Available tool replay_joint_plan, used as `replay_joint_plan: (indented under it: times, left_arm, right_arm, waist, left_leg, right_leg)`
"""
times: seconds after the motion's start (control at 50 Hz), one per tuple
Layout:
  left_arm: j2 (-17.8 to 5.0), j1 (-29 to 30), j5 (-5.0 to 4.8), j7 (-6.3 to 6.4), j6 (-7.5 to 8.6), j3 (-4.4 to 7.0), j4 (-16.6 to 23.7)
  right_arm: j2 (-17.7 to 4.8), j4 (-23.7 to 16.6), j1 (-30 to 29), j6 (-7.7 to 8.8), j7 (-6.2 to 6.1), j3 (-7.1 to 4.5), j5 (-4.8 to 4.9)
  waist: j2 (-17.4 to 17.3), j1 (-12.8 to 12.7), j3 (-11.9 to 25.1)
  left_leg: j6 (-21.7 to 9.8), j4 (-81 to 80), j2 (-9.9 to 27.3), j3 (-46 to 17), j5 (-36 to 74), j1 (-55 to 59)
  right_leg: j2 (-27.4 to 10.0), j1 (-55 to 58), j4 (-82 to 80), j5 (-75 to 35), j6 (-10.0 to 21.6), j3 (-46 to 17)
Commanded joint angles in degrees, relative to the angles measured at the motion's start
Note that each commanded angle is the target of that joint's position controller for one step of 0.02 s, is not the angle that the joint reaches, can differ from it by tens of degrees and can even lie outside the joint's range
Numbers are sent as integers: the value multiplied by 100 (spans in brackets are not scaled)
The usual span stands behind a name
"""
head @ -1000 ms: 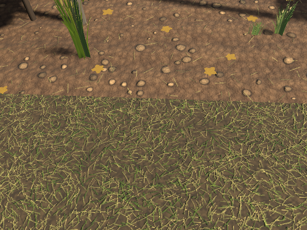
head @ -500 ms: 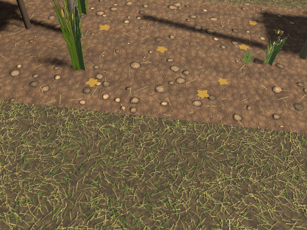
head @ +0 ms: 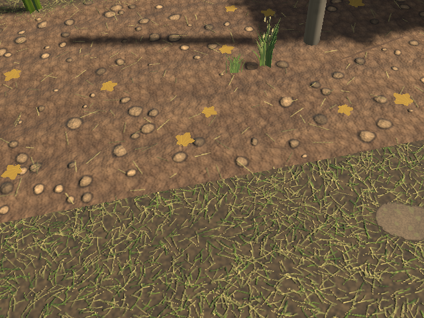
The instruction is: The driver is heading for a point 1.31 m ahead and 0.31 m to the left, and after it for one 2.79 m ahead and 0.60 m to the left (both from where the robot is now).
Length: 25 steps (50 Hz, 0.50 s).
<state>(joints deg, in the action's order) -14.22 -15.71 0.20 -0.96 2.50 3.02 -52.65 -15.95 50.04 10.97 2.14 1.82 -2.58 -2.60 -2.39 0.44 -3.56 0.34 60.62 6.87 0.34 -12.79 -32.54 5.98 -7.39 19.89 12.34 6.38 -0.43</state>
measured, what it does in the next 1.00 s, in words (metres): walks ahead, turning left: left foot, then right foot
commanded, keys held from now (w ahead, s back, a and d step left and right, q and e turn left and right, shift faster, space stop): w+q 0.94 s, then w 0.06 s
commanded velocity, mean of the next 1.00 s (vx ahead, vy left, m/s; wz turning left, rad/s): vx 0.49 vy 0.00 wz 0.40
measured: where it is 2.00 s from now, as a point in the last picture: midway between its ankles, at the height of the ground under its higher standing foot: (160, 176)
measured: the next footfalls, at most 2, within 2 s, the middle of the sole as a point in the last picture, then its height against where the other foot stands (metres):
left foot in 0.32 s outside the picture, level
right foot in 0.84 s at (231, 248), level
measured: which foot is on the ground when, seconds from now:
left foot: up 0.00-0.30, down 0.32-0.86, up 0.88-1.00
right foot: down 0.00-0.34, up 0.36-0.82, down 0.84-1.00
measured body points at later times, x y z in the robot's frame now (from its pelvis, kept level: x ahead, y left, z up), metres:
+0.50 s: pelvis +0.29 +0.04 -0.01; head +0.32 +0.05 +0.44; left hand +0.35 +0.31 -0.14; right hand +0.38 -0.22 -0.15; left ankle +0.31 +0.07 -0.75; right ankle +0.29 -0.11 -0.65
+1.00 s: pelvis +0.58 +0.06 -0.01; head +0.61 +0.06 +0.44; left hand +0.58 +0.35 -0.11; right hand +0.77 -0.17 -0.14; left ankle +0.46 +0.12 -0.66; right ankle +0.66 -0.01 -0.75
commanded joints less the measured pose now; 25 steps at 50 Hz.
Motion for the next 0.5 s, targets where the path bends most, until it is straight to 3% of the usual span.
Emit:
replay_joint_plan:
  times: [0.02,0.12,0.2,0.26,0.3,0.32,0.34,0.36,0.38,0.42,0.46,0.5]
  left_arm:
    - [-802,-342,-15,49,171,146,102]
    - [-630,-682,69,81,240,41,-93]
    - [-548,-853,126,207,273,-53,-306]
    - [-738,-744,154,320,303,-62,-354]
    - [-964,-589,226,360,217,3,-299]
    - [-1047,-372,172,335,202,17,-193]
    - [-646,-483,105,251,258,-81,56]
    - [-605,-625,94,138,308,-57,221]
    - [-737,-254,188,106,363,-69,304]
    - [-743,106,145,62,425,-65,414]
    - [-570,8,276,46,208,-112,482]
    - [-470,103,297,43,56,-147,618]
  right_arm:
    - [-418,-141,99,-76,27,-100,16]
    - [-254,-383,-757,-12,84,-22,129]
    - [-163,-558,-1209,25,109,65,134]
    - [-291,-440,-657,47,37,27,121]
    - [-541,29,790,89,-22,-86,135]
    - [-709,244,1607,118,-63,-171,63]
    - [-1314,242,1960,61,-135,-350,16]
    - [-1378,196,1506,10,-91,-380,159]
    - [-1192,155,1040,5,-60,-371,293]
    - [-555,58,570,4,-70,-217,211]
    - [-466,82,520,86,-133,-157,235]
    - [-705,112,677,184,-140,-218,259]
  waist:
    - [549,-4,89]
    - [562,-268,-166]
    - [499,-341,-401]
    - [669,5,40]
    - [825,583,774]
    - [655,1034,1102]
    - [-395,917,1556]
    - [-1014,458,1838]
    - [-179,345,1137]
    - [611,39,142]
    - [538,-227,35]
    - [383,-249,94]
  left_leg:
    - [51,-257,-4,178,561,-531]
    - [-168,-1363,-264,252,1305,-788]
    - [-454,-2388,-612,434,1370,-495]
    - [-769,-2670,-1094,780,780,452]
    - [-990,-2917,-1360,714,368,1663]
    - [-1240,-3326,-1054,235,458,2848]
    - [-1889,-3335,395,-1912,298,4203]
    - [-2710,-4142,1226,-4604,501,4954]
    - [-2512,-4382,1050,-3927,-168,4392]
    - [-2063,-4781,668,-2831,224,2815]
    - [-1839,-4886,232,-2191,1138,2079]
    - [-1801,-4913,6,-1823,1780,1859]
  right_leg:
    - [-1393,422,-983,-2588,483,-837]
    - [-1386,860,-1174,-3016,176,-281]
    - [-1607,1265,-1317,-3696,105,78]
    - [-1707,1675,-306,-6376,-78,376]
    - [-1718,1701,1635,-6936,-152,465]
    - [-1586,836,3098,-5793,-183,609]
    - [-821,-913,5367,-2124,-334,811]
    - [123,-2764,6737,1708,-417,-54]
    - [-436,-3259,6564,1138,-260,-615]
    - [-873,-2978,5679,519,-302,-442]
    - [-1051,-2489,5081,479,-539,-361]
    - [-1098,-2415,4544,362,-731,-168]
Velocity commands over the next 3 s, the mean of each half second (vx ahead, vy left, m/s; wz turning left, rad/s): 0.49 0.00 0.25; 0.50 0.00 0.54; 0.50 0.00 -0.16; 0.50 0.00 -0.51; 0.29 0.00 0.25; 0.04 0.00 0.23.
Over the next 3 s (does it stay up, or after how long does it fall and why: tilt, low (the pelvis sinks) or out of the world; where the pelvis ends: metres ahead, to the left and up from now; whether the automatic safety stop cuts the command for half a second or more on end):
stays up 1.30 0.24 0.00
